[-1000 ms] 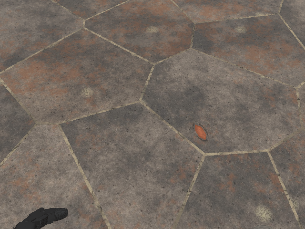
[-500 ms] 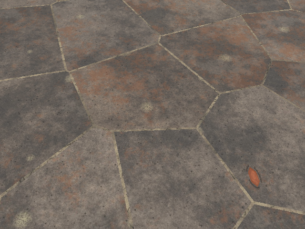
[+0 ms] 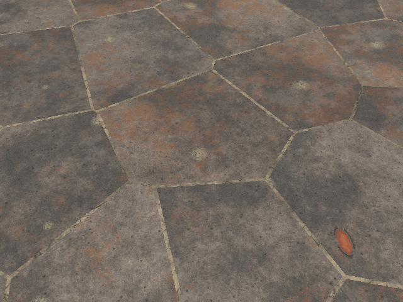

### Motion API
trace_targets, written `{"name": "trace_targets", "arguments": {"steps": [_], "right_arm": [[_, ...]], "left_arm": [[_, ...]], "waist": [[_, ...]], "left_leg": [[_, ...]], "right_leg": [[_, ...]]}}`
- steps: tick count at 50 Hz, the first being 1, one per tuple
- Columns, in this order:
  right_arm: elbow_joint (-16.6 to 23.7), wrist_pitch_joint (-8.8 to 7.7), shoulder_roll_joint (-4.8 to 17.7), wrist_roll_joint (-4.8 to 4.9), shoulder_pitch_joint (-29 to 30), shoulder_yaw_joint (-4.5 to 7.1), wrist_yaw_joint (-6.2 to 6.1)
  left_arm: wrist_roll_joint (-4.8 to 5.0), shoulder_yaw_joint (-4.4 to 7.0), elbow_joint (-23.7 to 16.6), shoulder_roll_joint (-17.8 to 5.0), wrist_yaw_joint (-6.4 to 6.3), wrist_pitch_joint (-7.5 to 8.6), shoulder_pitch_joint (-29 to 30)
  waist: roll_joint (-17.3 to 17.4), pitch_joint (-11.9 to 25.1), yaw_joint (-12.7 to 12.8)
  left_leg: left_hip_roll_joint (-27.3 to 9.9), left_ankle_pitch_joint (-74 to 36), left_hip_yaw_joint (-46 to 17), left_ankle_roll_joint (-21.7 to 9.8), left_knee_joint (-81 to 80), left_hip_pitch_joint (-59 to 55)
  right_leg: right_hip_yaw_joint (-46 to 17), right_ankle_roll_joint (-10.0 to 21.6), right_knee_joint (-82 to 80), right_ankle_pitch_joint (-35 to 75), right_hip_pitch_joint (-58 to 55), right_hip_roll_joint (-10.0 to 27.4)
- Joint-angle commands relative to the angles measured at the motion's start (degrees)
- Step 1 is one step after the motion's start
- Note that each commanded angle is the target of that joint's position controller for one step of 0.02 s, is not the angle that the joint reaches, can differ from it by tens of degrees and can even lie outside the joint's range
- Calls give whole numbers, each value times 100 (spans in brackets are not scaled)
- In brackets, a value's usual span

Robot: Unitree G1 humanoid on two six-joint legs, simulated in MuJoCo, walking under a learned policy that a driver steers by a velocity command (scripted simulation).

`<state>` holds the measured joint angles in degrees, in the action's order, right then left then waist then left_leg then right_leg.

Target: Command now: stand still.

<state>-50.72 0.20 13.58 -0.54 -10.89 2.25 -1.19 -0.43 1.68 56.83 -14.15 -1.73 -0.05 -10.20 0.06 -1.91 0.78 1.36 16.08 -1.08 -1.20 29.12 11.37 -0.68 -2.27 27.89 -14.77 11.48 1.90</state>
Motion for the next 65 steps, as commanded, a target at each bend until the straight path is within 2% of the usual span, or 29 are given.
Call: {"name": "trace_targets", "arguments": {"steps": [1, 13, 15, 16, 18, 19, 20, 22, 24, 25, 26, 27, 28, 29, 30, 31, 32, 33, 34, 36, 39, 41, 42, 43, 44, 45, 46, 54, 65], "right_arm": [[138, -76, 580, 7, 51, 122, -28], [-419, -93, 545, 31, -139, 66, -72], [-538, -62, 633, 76, -295, 102, -95], [-545, -52, 774, 112, -345, 150, -103], [-588, -121, 1007, 157, -653, 227, -91], [-622, -182, 1133, 173, -742, 279, -83], [-599, -244, 1107, 169, -691, 286, -79], [-475, -336, 990, 205, -353, 265, -44], [-335, -305, 917, 281, 198, 243, -18], [-325, -286, 772, 238, 190, 206, -17], [-300, -297, 444, 143, 109, 111, -13], [-175, -344, 297, 67, 2, 80, -68], [-221, -351, 466, 155, -34, 130, -85], [-286, -342, 552, 228, -136, 156, -67], [-386, -329, 543, 215, -189, 166, -47], [-415, -317, 577, 176, -124, 196, -52], [-409, -298, 530, 148, 13, 204, -46], [-429, -280, 368, 149, 79, 171, -28], [-433, -265, 202, 154, 166, 127, -14], [-394, -230, 95, 162, 409, 60, -11], [-433, -126, 280, 172, 443, 71, -31], [-494, -84, 452, 62, 368, 111, -56], [-519, -68, 730, 19, 262, 182, -96], [-507, -53, 1011, 59, 314, 241, -116], [-564, -28, 762, 121, 381, 207, -92], [-574, -19, 536, 158, 479, 178, -61], [-592, -28, 469, 139, 555, 168, -43], [-846, -119, 517, 114, 696, 192, 1], [-1060, -23, 464, 108, 734, 192, -69]], "left_arm": [[5, 121, -114, -661, -41, 48, 4], [13, 90, 253, -525, -83, 21, -185], [58, 86, 352, -466, -100, 4, -317], [81, 95, 311, -478, -107, 14, -261], [97, 71, 140, -353, -75, 132, -22], [122, 51, 89, -257, -29, 215, 18], [155, 69, 68, -295, 20, 290, 15], [216, 81, 65, -299, 106, 417, -120], [178, 123, 362, -256, 133, 487, -724], [87, 171, 534, -322, 126, 458, -1036], [35, 243, 612, -619, 105, 430, -1520], [47, 354, 618, -1283, 129, 402, -1918], [-37, 243, 618, -995, 137, 462, -1851], [-13, 172, 488, -756, 123, 513, -1480], [6, 148, 365, -690, 129, 529, -1155], [32, 121, 271, -628, 129, 517, -909], [30, 45, 254, -410, 106, 490, -802], [-4, -10, 288, -269, 84, 450, -818], [-39, -32, 319, -273, 55, 414, -866], [-54, 2, 340, -538, 0, 342, -893], [53, 55, 369, -704, -6, 266, -829], [140, 70, 442, -641, 35, 258, -883], [69, 84, 469, -614, 59, 283, -1018], [-32, 85, 520, -469, 85, 306, -1414], [-31, 24, 599, -175, 68, 278, -1604], [6, 26, 584, -215, 49, 234, -1398], [29, 37, 532, -259, 23, 186, -1206], [5, 49, 534, -328, -61, -1, -1101], [3, 30, 629, -219, -84, -28, -1096]], "waist": [[44, 148, 9], [24, 23, -9], [155, 51, -56], [313, -137, -107], [833, -467, -257], [1083, -566, -282], [1056, -658, -242], [903, -668, -35], [628, -487, 374], [355, -324, 421], [-574, 85, 443], [-1806, 246, 451], [-1368, 149, 359], [-871, -80, 159], [-676, -20, 34], [-549, -39, -33], [-531, -21, -71], [-593, 37, -86], [-656, 119, -79], [-679, 265, -31], [-665, 315, -84], [-424, 189, -197], [-127, 285, -153], [305, 461, 133], [476, 593, 150], [306, 404, 48], [232, 327, 5], [97, 492, 20], [1, 162, -19]], "left_leg": [[-312, -877, -306, -115, -574, 75], [-283, -712, -245, -98, -677, 120], [-222, 1035, -269, -221, -816, 148], [-361, 2085, -509, -377, -978, 313], [-1157, 3341, -1657, -846, -1659, 324], [-1622, 3455, -2334, -1130, -1954, 412], [-1858, 3268, -2646, -1284, -2089, 478], [-1865, 2608, -2429, -1203, -1980, 413], [-1182, 1481, -1297, -780, -1427, 990], [-793, 531, -779, -577, -728, 1140], [-267, 121, -80, -222, 711, 1431], [286, 1311, 395, 130, 1929, 2395], [66, 2059, -93, 181, 3041, 2598], [-146, 1818, -282, 160, 3611, 2776], [-297, 1470, -238, 128, 3651, 2729], [-430, 1072, -199, 112, 3359, 2689], [-526, 676, -179, 122, 2896, 2422], [-477, 404, -45, 165, 2397, 2094], [-424, 214, 54, 202, 1905, 1778], [-276, 9, 231, 236, 1101, 1138], [-202, -609, 293, 162, 345, 443], [-260, -1680, 165, -36, -521, -160], [-557, -2849, -161, -155, -496, -616], [-764, -3721, -318, -404, -61, -1121], [-780, -3533, -340, -625, 141, -1241], [-668, -3251, -325, -607, 154, -1039], [-610, -3203, -317, -548, 133, -919], [-558, -3449, -297, -516, 109, -635], [-430, -2197, -231, -409, -155, -415]], "right_leg": [[-93, 123, -384, 738, -46, 109], [-37, 121, -430, 653, -20, 35], [233, 181, -172, -652, 128, -214], [345, 240, 98, -1353, 442, -321], [489, 314, 955, -1437, 1183, -375], [371, 381, 1481, -1134, 1288, -235], [185, 486, 1799, -1130, 1436, -59], [64, 699, 1508, -1400, 1400, 127], [439, 744, -45, -309, -139, -149], [360, 610, -296, 236, -713, -248], [-744, 713, -748, 545, -1308, 552], [-2554, 1457, -1278, 1413, -1766, 1703], [-3148, 1932, -1356, 1766, -1506, 2128], [-2633, 1890, -1178, 2287, -1362, 2017], [-1998, 1662, -1087, 2750, -1264, 1719], [-1552, 1449, -1080, 3196, -1217, 1518], [-1104, 1254, -1071, 3649, -1099, 1274], [-731, 1140, -1037, 3990, -983, 1033], [-478, 1084, -961, 4271, -922, 876], [-236, 1110, -841, 4611, -715, 762], [-390, 1208, -812, 4291, -481, 906], [-398, 977, -754, 3327, -238, 741], [-305, 774, -650, 2572, -93, 533], [-119, 564, -635, 1635, 236, 173], [19, 395, -699, 1047, 312, 36], [115, 307, -649, 848, 324, -64], [156, 261, -569, 870, 352, -91], [124, 239, -432, 1338, -205, 12], [173, 249, -631, 469, -5, 23]]}}
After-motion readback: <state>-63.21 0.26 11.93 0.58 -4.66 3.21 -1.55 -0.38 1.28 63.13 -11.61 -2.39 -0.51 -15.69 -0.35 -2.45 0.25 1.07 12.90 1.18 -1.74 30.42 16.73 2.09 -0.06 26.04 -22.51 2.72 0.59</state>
